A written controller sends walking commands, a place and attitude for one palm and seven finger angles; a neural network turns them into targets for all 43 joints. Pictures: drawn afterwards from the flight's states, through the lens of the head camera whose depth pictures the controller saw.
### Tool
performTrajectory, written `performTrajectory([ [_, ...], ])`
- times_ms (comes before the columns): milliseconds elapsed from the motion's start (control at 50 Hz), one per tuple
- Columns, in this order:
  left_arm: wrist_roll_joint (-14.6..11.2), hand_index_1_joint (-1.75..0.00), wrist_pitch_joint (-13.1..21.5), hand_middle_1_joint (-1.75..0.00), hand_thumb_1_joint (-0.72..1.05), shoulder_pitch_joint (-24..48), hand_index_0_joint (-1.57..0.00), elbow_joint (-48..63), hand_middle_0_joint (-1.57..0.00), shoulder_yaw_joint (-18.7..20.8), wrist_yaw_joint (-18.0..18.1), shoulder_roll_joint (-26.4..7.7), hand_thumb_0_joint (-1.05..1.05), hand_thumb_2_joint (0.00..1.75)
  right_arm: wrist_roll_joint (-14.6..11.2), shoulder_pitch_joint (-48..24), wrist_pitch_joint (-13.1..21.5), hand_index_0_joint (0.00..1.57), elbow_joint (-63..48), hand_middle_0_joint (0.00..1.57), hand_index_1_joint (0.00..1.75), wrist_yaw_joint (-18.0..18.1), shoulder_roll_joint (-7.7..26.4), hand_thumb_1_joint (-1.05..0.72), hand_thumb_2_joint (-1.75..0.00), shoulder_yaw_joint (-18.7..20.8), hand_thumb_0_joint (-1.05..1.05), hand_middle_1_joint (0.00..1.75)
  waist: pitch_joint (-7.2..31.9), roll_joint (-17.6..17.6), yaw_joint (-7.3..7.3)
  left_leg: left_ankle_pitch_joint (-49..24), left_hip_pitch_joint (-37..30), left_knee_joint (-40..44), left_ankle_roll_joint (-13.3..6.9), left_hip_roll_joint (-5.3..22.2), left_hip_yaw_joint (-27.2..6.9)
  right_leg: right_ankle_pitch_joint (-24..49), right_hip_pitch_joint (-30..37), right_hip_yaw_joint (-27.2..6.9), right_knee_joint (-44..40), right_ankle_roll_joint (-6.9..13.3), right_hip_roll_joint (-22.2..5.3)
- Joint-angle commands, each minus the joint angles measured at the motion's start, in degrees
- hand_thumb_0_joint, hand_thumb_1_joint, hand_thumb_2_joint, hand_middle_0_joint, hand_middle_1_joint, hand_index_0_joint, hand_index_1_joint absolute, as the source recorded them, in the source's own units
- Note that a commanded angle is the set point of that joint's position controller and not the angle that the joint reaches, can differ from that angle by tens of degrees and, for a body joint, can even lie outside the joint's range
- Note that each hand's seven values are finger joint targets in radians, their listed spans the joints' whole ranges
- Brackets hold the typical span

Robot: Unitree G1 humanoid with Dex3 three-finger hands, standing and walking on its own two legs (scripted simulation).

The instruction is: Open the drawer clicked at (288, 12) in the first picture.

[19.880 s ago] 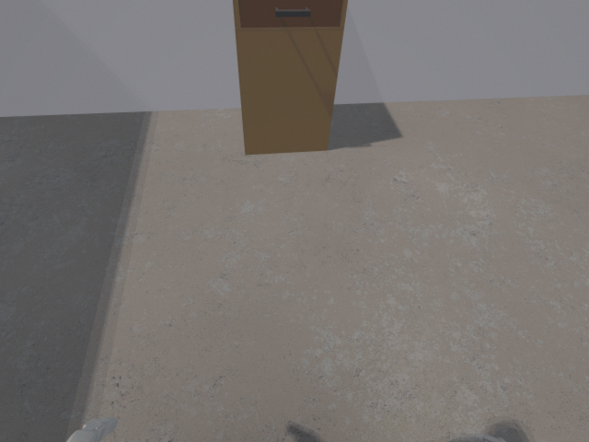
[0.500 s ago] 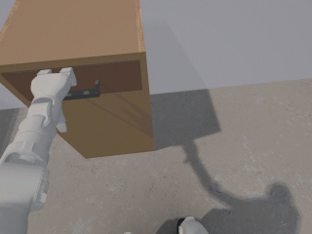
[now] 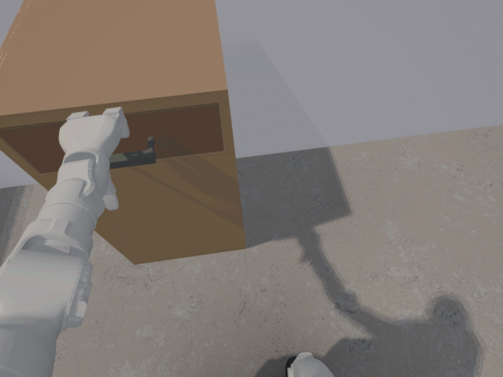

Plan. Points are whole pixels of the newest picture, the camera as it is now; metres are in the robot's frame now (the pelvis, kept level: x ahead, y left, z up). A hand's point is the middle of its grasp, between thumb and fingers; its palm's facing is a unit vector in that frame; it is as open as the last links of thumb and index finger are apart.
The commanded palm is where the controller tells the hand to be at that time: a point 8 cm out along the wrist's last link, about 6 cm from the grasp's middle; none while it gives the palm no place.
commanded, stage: re-aim the fingers above the handle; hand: left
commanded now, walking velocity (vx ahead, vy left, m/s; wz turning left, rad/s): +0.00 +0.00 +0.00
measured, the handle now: (120, 152) +0.54 +0.24 -0.02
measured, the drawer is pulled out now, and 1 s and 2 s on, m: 0.00 0.00 0.00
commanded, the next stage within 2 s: lower the fingers behind the handle in 0.08 s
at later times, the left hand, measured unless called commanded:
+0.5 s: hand (114, 166) +0.48 +0.22 +0.01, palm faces -0.12 -0.05 -0.99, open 13.8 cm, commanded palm +0.46 +0.24 +0.06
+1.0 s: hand (114, 175) +0.48 +0.24 -0.01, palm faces -0.09 -0.02 -1.00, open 13.9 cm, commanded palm +0.46 +0.25 +0.03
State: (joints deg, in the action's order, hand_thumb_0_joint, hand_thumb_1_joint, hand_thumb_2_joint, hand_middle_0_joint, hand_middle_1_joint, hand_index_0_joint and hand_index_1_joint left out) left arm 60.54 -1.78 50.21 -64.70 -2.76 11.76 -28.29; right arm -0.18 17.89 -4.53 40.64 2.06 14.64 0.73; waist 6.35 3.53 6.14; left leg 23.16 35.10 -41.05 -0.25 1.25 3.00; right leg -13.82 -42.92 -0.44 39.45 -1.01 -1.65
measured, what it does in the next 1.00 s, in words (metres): stands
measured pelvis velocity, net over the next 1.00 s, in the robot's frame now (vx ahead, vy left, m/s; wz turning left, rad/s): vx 0.00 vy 0.00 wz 0.01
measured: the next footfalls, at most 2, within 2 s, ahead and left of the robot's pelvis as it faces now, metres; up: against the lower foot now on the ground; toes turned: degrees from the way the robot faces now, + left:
none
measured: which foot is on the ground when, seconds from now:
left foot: down 0.00-1.00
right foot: down 0.00-1.00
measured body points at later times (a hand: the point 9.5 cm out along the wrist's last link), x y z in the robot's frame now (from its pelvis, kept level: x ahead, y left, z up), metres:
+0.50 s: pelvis +0.00 +0.00 -0.01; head +0.11 +0.00 +0.43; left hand +0.48 +0.22 +0.07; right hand +0.03 -0.28 -0.14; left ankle -0.04 +0.12 -0.71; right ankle +0.04 -0.13 -0.71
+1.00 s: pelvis +0.00 +0.00 -0.02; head +0.12 +0.00 +0.41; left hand +0.48 +0.24 +0.04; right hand +0.02 -0.27 -0.16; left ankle -0.04 +0.12 -0.71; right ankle +0.04 -0.13 -0.71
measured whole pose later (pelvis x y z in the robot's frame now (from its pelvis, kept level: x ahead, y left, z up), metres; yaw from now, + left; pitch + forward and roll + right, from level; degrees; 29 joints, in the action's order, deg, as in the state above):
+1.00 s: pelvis +0.00 +0.00 -0.02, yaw +1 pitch +23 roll -1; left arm 63.9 5.0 48.9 -64.4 -0.2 19.4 -28.8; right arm 2.4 18.0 -2.5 42.7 0.6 15.5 2.5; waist 8.4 2.3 6.8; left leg 27.6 46.7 -51.6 -0.4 1.4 1.5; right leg -17.5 -53.4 0.7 48.2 -1.1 -1.9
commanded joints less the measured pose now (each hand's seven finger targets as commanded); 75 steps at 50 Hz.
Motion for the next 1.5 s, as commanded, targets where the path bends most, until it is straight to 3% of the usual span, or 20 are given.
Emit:
performTrajectory([
  [0, 1.4, -1.20, 10.1, -1.20, -0.50, 18.0, -0.30, 17.9, -0.30, 4.9, 1.0, -15.5, 0.00, 0.30, 0.7, 6.3, 1.9, 0.20, -5.2, 0.20, 0.30, 2.2, 9.7, -0.90, -0.90, 4.7, 0.00, 0.30, 21.1, -4.8, -1.12, -15.8, -2.4, 3.4, -2.4, -3.0, -0.8, 12.1, 20.0, 0.8, -2.1, 2.2, 2.9],
  [100, 2.8, -1.20, 13.6, -1.20, -0.50, 19.9, -0.30, 23.7, -0.30, 13.4, 10.2, -23.1, 0.00, 0.30, 2.2, 6.5, 2.5, 0.20, -3.7, 0.20, 0.30, 0.8, 9.4, -0.90, -0.90, 5.2, 0.00, 0.30, 26.8, 1.4, -3.14, -21.8, -1.0, -0.1, -1.6, -3.5, -1.3, 15.5, 18.6, 1.1, 2.7, 2.7, 2.9],
  [160, 4.5, -1.20, 9.4, -1.20, -0.50, 21.9, -0.30, 20.2, -0.30, 12.0, 15.8, -21.8, 0.00, 0.30, 2.4, 6.3, 3.0, 0.20, -2.0, 0.20, 0.30, -0.4, 9.6, -0.90, -0.90, 5.2, 0.00, 0.30, 25.6, 2.2, -1.47, -21.7, 0.1, -1.0, -1.2, -3.4, -1.3, 14.4, 15.2, 2.1, 3.4, 2.5, 2.9],
  [200, 4.7, -1.20, 5.9, -1.20, -0.50, 24.4, -0.30, 17.6, -0.30, 9.2, 16.9, -18.7, 0.00, 0.30, 2.2, 7.1, 3.0, 0.20, -1.3, 0.20, 0.30, -0.9, 9.8, -0.90, -0.90, 5.6, 0.00, 0.30, 28.7, 1.4, 0.16, -22.9, -1.5, -1.5, -1.1, -3.3, -1.5, 15.2, 15.2, 2.4, 3.4, 2.5, 3.2],
  [300, 1.5, -1.20, 0.4, -1.20, -0.50, 28.2, -0.30, 13.1, -0.30, -1.9, 10.6, -6.7, 0.00, 0.30, 1.3, 9.6, 3.0, 0.20, -0.2, 0.20, 0.30, -0.9, 10.1, -0.90, -0.90, 6.8, 0.00, 0.30, 30.5, -0.3, 4.01, -25.2, -9.5, -0.4, -1.0, -2.3, -2.5, 15.1, 13.8, 2.7, -0.2, 2.0, 3.7],
  [340, 0.5, -1.20, 1.1, -1.20, -0.50, 27.8, -0.30, 12.6, -0.30, -1.0, 6.8, -9.1, 0.00, 0.30, 1.2, 9.8, 2.7, 0.20, 0.0, 0.20, 0.30, 0.1, 10.6, -0.90, -0.90, 6.5, 0.00, 0.30, 28.9, -2.5, 3.89, -23.0, -8.7, 0.1, -1.4, -2.4, -2.6, 15.0, 15.0, 2.4, -0.8, 1.7, 3.6],
  [380, 0.3, -1.20, 3.9, -1.20, -0.50, 26.6, -0.30, 13.7, -0.30, -0.5, 4.2, -9.9, 0.00, 0.30, 1.4, 9.4, 2.7, 0.20, -0.5, 0.20, 0.30, 0.9, 10.3, -0.90, -0.90, 6.0, 0.00, 0.30, 27.5, -1.6, 3.06, -21.8, -7.5, 0.4, -1.8, -2.8, -2.5, 14.7, 15.8, 2.2, -0.8, 2.0, 3.4],
  [420, 1.0, -1.20, 7.4, -1.20, -0.50, 23.7, -0.30, 14.3, -0.30, 3.5, 3.5, -14.4, 0.00, 0.30, 1.8, 9.2, 2.6, 0.20, -0.3, 0.20, 0.30, 1.6, 10.3, -0.90, -0.90, 5.5, 0.00, 0.30, 25.8, -0.7, 1.44, -22.9, -5.6, -0.1, -1.8, -2.8, -2.7, 15.3, 15.5, 1.9, 0.3, 2.3, 3.1],
  [460, 1.9, -1.20, 10.0, -1.20, -0.50, 19.3, -0.30, 14.9, -0.30, 7.6, 4.7, -18.2, 0.00, 0.30, 2.2, 8.6, 2.2, 0.20, -0.9, 0.20, 0.30, 1.2, 10.1, -0.90, -0.90, 4.9, 0.00, 0.30, 24.7, 1.0, -1.12, -24.2, -2.6, -0.9, -1.6, -2.9, -2.4, 15.9, 15.4, 1.7, 2.2, 2.7, 3.0],
  [520, 3.2, -1.20, 10.5, -1.20, -0.50, 13.6, -0.30, 13.4, -0.30, 9.7, 9.1, -18.5, 0.00, 0.30, 2.7, 7.2, 1.8, 0.20, -1.9, 0.20, 0.30, -0.1, 9.7, -0.90, -0.90, 4.5, 0.00, 0.30, 21.6, 2.0, -2.76, -24.2, 2.3, -2.1, -1.3, -2.9, -1.8, 15.6, 13.2, 2.3, 4.5, 3.0, 3.1],
  [600, 4.7, -1.20, 6.8, -1.20, -0.50, 11.7, -0.30, 14.8, -0.30, 11.5, 15.0, -19.0, 0.00, 0.30, 3.1, 6.7, 1.9, 0.20, -3.0, 0.20, 0.30, -1.7, 9.9, -0.90, -0.90, 5.1, 0.00, 0.30, 28.5, -0.3, -3.71, -27.2, 3.6, -4.2, -1.1, -3.1, -0.9, 19.6, 15.6, 2.2, 6.9, 2.9, 3.3],
  [660, 4.8, -1.20, 3.3, -1.20, -0.50, 15.0, -0.30, 13.8, -0.30, 7.6, 15.9, -15.0, 0.00, 0.30, 2.6, 7.6, 1.9, 0.20, -2.2, 0.20, 0.30, -2.2, 10.1, -0.90, -0.90, 5.8, 0.00, 0.30, 29.6, -0.4, -1.21, -25.7, 1.8, -4.2, -1.0, -2.6, -0.8, 18.6, 14.7, 2.4, 6.1, 2.4, 3.4],
  [740, 2.7, -1.20, 3.5, -1.20, -0.50, 24.3, -0.30, 15.9, -0.30, 4.8, 12.8, -13.6, 0.00, 0.30, 2.1, 9.6, 2.4, 0.20, -0.3, 0.20, 0.30, -1.3, 10.6, -0.90, -0.90, 6.6, 0.00, 0.30, 30.8, -1.9, 2.90, -22.7, -2.0, -4.3, -1.5, -2.2, -2.2, 16.0, 12.8, 1.9, 4.2, 1.8, 3.4],
  [800, 2.3, -1.20, 4.7, -1.20, -0.50, 24.1, -0.30, 14.9, -0.30, 3.9, 10.8, -13.0, 0.00, 0.30, 2.4, 10.2, 2.6, 0.20, 0.5, 0.20, 0.30, -0.5, 10.6, -0.90, -0.90, 6.5, 0.00, 0.30, 32.1, 0.0, 2.63, -24.3, -3.9, -4.5, -1.4, -2.4, -2.9, 15.7, 11.6, 2.1, 4.7, 2.1, 3.3],
  [820, 2.4, -1.20, 4.5, -1.20, -0.50, 20.5, -0.30, 10.7, -0.30, 3.0, 10.0, -11.2, 0.00, 0.30, 2.4, 10.2, 2.7, 0.20, 1.2, 0.20, 0.30, -0.4, 10.2, -0.90, -0.90, 6.2, 0.00, 0.30, 29.1, -0.7, 2.31, -23.5, -2.3, -4.6, -1.5, -2.4, -2.8, 14.4, 10.1, 2.3, 4.6, 2.1, 3.2],
  [880, 2.5, -1.20, 5.6, -1.20, -0.50, 18.8, -0.30, 8.6, -0.30, 4.6, 9.1, -13.6, 0.00, 0.30, 2.4, 9.7, 2.5, 0.20, 0.9, 0.20, 0.30, -0.6, 10.6, -0.90, -0.90, 5.3, 0.00, 0.30, 23.6, -0.4, 1.30, -19.4, 2.3, -4.6, -1.5, -2.5, -2.5, 12.1, 8.3, 2.2, 5.1, 2.5, 3.3],
  [1040, 4.2, -1.20, 8.5, -1.20, -0.50, 17.1, -0.30, 10.8, -0.30, 9.6, 12.2, -19.4, 0.00, 0.30, 3.1, 8.9, 2.7, 0.20, -1.4, 0.20, 0.30, -1.0, 10.6, -0.90, -0.90, 5.0, 0.00, 0.30, 27.8, -0.1, -0.43, -19.0, 8.7, -8.5, -1.7, -3.0, -1.8, 13.7, 8.8, 1.5, 9.8, 2.5, 3.0],
  [1180, 4.5, -1.20, 8.4, -1.20, -0.50, 22.0, -0.30, 14.7, -0.30, 9.9, 15.7, -19.2, 0.00, 0.30, 3.7, 10.2, 3.5, 0.20, 0.6, 0.20, 0.30, -1.5, 10.9, -0.90, -0.90, 6.1, 0.00, 0.30, 35.2, 3.4, 1.19, -22.7, 5.2, -11.7, -1.2, -2.4, -2.7, 14.6, 5.8, 1.9, 12.0, 2.4, 3.0],
  [1340, 3.7, -1.20, 2.9, -1.20, -0.50, 20.2, -0.30, 6.9, -0.30, 8.4, 13.9, -19.7, 0.00, 0.30, 3.0, 9.6, 2.4, 0.20, 0.9, 0.20, 0.30, -1.7, 11.5, -0.90, -0.90, 4.8, 0.00, 0.30, 30.5, 0.6, 1.63, -17.4, 9.8, -10.6, -1.6, -2.8, -2.5, 11.7, 6.1, 2.0, 11.2, 2.2, 3.0],
  [1480, 2.9, -1.20, 4.8, -1.20, -0.50, 19.8, -0.30, 7.2, -0.30, 9.1, 10.6, -22.4, 0.00, 0.30, 2.7, 8.9, 2.8, 0.20, -0.8, 0.20, 0.30, -0.7, 11.5, -0.90, -0.90, 3.9, 0.00, 0.30, 28.2, -1.8, 1.66, -11.3, 14.2, -10.6, -2.3, -3.0, -2.0, 8.5, 7.3, 1.2, 10.8, 1.8, 2.7],
])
